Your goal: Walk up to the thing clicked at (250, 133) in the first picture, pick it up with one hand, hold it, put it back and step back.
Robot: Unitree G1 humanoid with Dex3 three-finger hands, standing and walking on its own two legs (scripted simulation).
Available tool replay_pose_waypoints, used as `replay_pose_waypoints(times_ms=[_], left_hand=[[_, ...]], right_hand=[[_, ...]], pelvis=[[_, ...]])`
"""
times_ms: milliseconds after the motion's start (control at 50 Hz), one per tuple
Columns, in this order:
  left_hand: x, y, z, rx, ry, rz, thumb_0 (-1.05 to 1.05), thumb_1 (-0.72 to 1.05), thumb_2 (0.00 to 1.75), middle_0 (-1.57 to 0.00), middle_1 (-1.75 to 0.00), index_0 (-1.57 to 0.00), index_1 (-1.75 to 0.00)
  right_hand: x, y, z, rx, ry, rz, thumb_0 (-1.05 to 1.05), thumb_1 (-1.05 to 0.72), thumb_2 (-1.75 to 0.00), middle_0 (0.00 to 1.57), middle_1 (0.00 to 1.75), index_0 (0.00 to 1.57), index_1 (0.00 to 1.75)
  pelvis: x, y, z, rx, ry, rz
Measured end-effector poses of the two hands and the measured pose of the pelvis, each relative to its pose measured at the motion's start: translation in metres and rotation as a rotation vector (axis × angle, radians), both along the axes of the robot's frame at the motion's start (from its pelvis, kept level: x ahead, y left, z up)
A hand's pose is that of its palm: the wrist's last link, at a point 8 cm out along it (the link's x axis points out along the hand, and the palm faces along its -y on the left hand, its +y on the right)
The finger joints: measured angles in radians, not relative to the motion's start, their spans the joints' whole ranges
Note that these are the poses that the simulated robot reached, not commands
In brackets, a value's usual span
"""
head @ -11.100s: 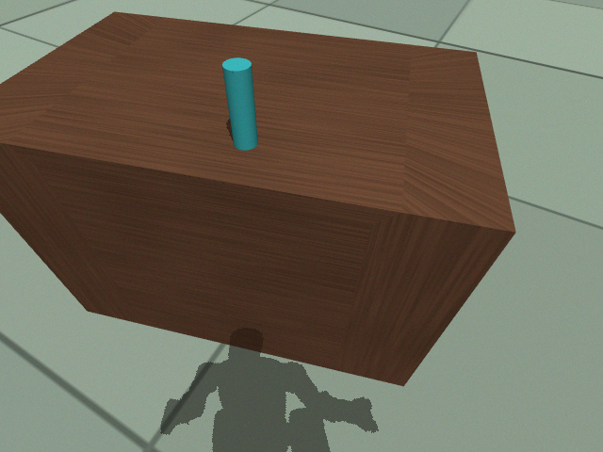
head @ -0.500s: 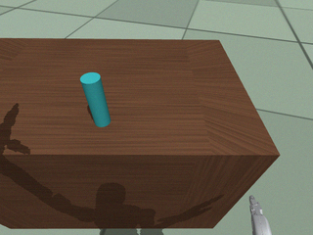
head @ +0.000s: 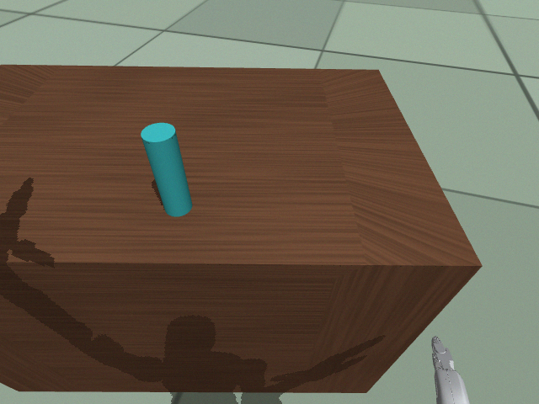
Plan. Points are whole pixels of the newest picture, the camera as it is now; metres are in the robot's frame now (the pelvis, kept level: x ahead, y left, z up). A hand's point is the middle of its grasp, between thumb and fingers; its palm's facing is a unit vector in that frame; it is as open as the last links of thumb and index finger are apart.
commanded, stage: approach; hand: left
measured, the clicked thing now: (169, 173) +0.46 +0.17 +0.11
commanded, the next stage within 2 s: close in in 0.26 s
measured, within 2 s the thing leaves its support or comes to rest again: leaves its support in 1.98 s
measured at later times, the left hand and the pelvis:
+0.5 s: hand (130, 201) +0.42 +0.23 +0.09, palm faces +0.04 -1.00 +0.05, open 17.6 cm; pelvis -0.01 +0.00 -0.01, yaw -2 degrees
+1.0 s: hand (154, 200) +0.41 +0.18 +0.10, palm faces +0.09 -1.00 +0.02, open 17.3 cm; pelvis +0.00 -0.01 -0.02, yaw -1 degrees
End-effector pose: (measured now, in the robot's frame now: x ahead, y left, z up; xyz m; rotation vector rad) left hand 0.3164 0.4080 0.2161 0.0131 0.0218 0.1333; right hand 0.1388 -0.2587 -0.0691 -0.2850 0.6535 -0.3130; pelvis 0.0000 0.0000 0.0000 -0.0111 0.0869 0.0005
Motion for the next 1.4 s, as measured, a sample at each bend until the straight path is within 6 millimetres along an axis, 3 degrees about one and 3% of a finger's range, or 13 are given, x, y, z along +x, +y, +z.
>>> replay_pose_waypoints(times_ms=[100, 200, 400, 500, 680, 860, 1060, 1240, 1400], left_hand=[[0.003, -0.008, -0.014, -0.006, 0.031, -0.018, -0.01, -0.57, 0.04, -0.05, -0.04, -0.04, -0.06], [0.017, -0.027, -0.041, -0.024, 0.067, -0.047, -0.01, -0.59, 0.04, -0.05, -0.04, -0.04, -0.06], [0.061, -0.095, -0.112, -0.062, 0.057, -0.103, -0.01, -0.60, 0.04, -0.05, -0.05, -0.05, -0.06], [0.076, -0.127, -0.132, -0.068, 0.029, -0.092, -0.01, -0.57, 0.03, -0.05, -0.05, -0.06, -0.05], [0.083, -0.152, -0.120, -0.021, -0.039, -0.034, -0.01, -0.51, 0.03, -0.05, -0.04, -0.06, -0.04], [0.070, -0.162, -0.119, -0.022, -0.025, -0.050, -0.01, -0.49, 0.01, -0.05, -0.03, -0.07, -0.02], [0.070, -0.179, -0.120, -0.028, -0.019, -0.040, -0.01, -0.51, 0.02, -0.07, -0.02, -0.08, -0.02], [0.084, -0.192, -0.111, -0.034, -0.028, -0.016, -0.01, -0.50, 0.12, -0.34, -0.22, -0.35, -0.22], [0.091, -0.200, -0.123, -0.037, -0.002, -0.019, -0.01, -0.42, 0.25, -0.60, -0.43, -0.61, -0.42]], right_hand=[[-0.001, 0.006, -0.005, 0.013, 0.016, 0.020, -0.01, 0.53, -0.05, 0.05, 0.05, 0.06, 0.05], [0.000, 0.010, -0.004, 0.020, 0.006, 0.039, -0.01, 0.53, -0.05, 0.05, 0.05, 0.06, 0.05], [-0.014, -0.001, 0.001, 0.011, 0.003, 0.027, -0.01, 0.54, -0.05, 0.05, 0.05, 0.06, 0.05], [-0.026, -0.005, -0.007, 0.030, 0.053, -0.001, -0.01, 0.54, -0.04, 0.05, 0.05, 0.06, 0.05], [-0.021, -0.010, -0.018, 0.079, 0.069, -0.044, -0.01, 0.53, -0.05, 0.05, 0.05, 0.06, 0.05], [0.002, -0.005, -0.007, 0.110, -0.012, 0.004, -0.01, 0.54, -0.04, 0.05, 0.05, 0.06, 0.05], [-0.008, -0.007, 0.001, 0.090, -0.027, 0.026, -0.01, 0.53, -0.04, 0.05, 0.05, 0.06, 0.05], [-0.024, -0.010, 0.005, 0.078, -0.041, -0.007, -0.01, 0.52, -0.04, 0.05, 0.05, 0.05, 0.05], [-0.032, -0.008, 0.003, 0.079, -0.030, -0.021, -0.01, 0.52, -0.04, 0.05, 0.05, 0.05, 0.05]], pelvis=[[-0.002, 0.000, -0.001, 0.002, 0.002, 0.001], [-0.005, -0.001, -0.002, 0.004, 0.010, 0.004], [-0.011, -0.002, -0.010, 0.000, 0.055, -0.018], [-0.010, -0.002, -0.014, -0.006, 0.075, -0.032], [-0.001, -0.002, -0.020, -0.007, 0.084, -0.041], [0.003, -0.005, -0.022, 0.001, 0.064, -0.029], [-0.006, -0.007, -0.024, 0.004, 0.047, -0.025], [-0.014, -0.005, -0.025, 0.006, 0.043, -0.035], [-0.016, -0.003, -0.028, 0.006, 0.061, -0.044]])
